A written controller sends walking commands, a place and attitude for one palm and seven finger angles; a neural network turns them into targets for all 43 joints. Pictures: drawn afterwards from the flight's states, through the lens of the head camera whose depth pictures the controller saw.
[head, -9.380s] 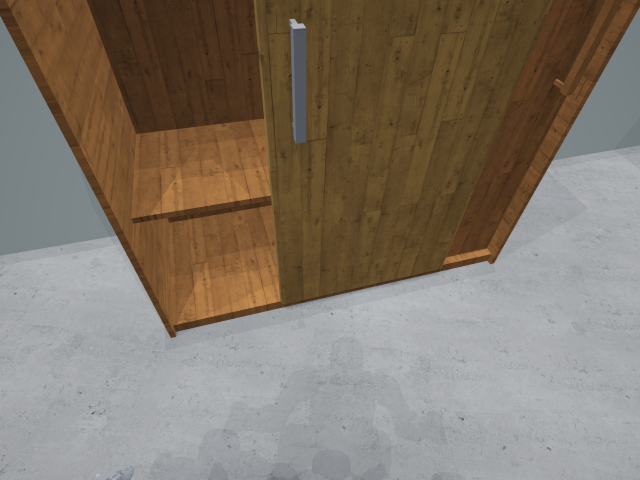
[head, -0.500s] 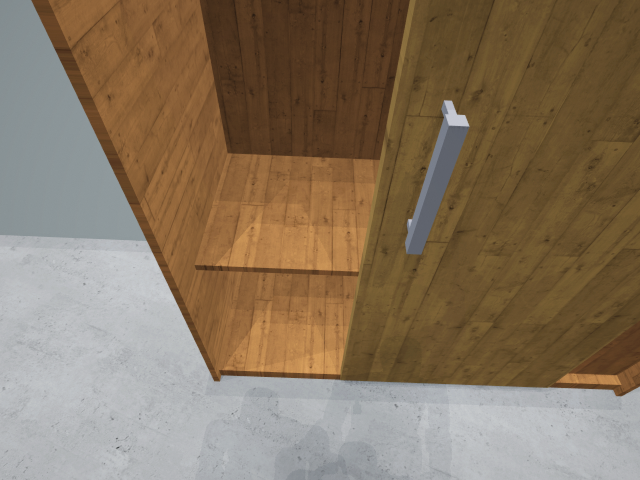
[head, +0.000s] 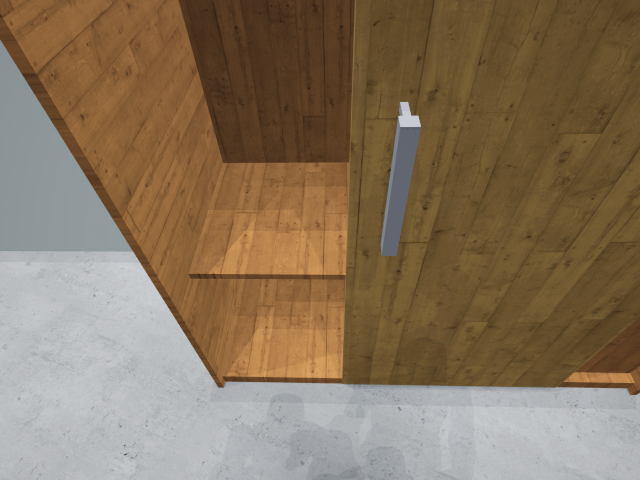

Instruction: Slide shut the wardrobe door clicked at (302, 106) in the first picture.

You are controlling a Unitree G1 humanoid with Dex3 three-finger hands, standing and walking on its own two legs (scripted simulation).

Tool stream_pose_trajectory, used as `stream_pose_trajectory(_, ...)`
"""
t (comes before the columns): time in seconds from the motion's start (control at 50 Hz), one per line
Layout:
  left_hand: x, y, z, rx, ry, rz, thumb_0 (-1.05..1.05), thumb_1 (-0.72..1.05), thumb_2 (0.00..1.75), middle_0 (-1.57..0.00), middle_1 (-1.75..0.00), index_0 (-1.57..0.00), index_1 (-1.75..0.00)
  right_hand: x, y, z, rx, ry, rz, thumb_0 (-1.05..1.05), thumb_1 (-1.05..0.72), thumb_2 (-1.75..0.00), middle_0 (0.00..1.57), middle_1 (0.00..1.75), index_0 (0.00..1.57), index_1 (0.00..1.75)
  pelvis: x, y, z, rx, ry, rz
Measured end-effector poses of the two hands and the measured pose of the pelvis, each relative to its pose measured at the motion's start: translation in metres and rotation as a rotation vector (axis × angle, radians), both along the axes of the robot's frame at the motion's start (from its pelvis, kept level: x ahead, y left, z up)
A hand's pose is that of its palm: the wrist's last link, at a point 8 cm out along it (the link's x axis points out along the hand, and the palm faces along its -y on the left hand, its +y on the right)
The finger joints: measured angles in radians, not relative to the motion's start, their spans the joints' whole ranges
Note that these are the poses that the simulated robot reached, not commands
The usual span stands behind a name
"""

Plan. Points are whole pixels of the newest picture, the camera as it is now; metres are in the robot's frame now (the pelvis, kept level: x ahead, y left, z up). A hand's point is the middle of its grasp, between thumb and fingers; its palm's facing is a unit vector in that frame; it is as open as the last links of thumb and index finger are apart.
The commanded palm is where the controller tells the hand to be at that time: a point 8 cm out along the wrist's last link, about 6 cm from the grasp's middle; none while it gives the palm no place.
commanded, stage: come to a stop and stand still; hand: right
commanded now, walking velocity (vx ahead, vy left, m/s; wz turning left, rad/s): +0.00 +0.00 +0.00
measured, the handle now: (395, 186) +0.48 -0.08 +0.11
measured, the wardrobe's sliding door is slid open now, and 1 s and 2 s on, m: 0.38 0.38 0.38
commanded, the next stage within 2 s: look again from close up in 1.70 s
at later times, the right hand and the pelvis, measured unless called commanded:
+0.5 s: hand out of the picture -0.08 -0.20 -0.18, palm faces +0.02 +0.98 -0.18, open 7.4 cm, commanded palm none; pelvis -0.02 -0.04 +0.00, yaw +1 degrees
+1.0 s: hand out of the picture -0.13 -0.28 -0.22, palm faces +0.01 +0.99 -0.17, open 7.4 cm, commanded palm none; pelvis -0.08 -0.10 -0.03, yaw +2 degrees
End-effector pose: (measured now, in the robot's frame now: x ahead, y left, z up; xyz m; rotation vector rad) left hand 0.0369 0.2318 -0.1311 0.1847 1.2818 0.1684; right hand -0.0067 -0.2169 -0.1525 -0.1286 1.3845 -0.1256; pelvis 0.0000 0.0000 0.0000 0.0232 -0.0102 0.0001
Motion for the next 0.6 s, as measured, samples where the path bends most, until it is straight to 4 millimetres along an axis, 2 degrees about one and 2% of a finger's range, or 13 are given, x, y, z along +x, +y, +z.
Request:
stream_pose_trajectory(0.3,-0.028,-0.022,-0.002,0.001,0.068,0.035,0.00,0.91,0.90,-0.20,-0.30,-0.20,-0.30,-0.051,-0.033,0.005,-0.027,0.134,-0.017,0.00,-0.91,-0.90,0.20,0.30,0.20,0.30,-0.008,-0.026,0.001,-0.005,0.006,0.014)
stream_pose_trajectory(0.6,-0.058,-0.045,-0.007,-0.015,0.101,0.056,0.00,0.91,0.90,-0.20,-0.30,-0.20,-0.30,-0.091,-0.039,0.007,-0.001,0.171,-0.048,0.00,-0.91,-0.90,0.20,0.30,0.20,0.30,-0.028,-0.047,0.002,0.003,-0.007,0.018)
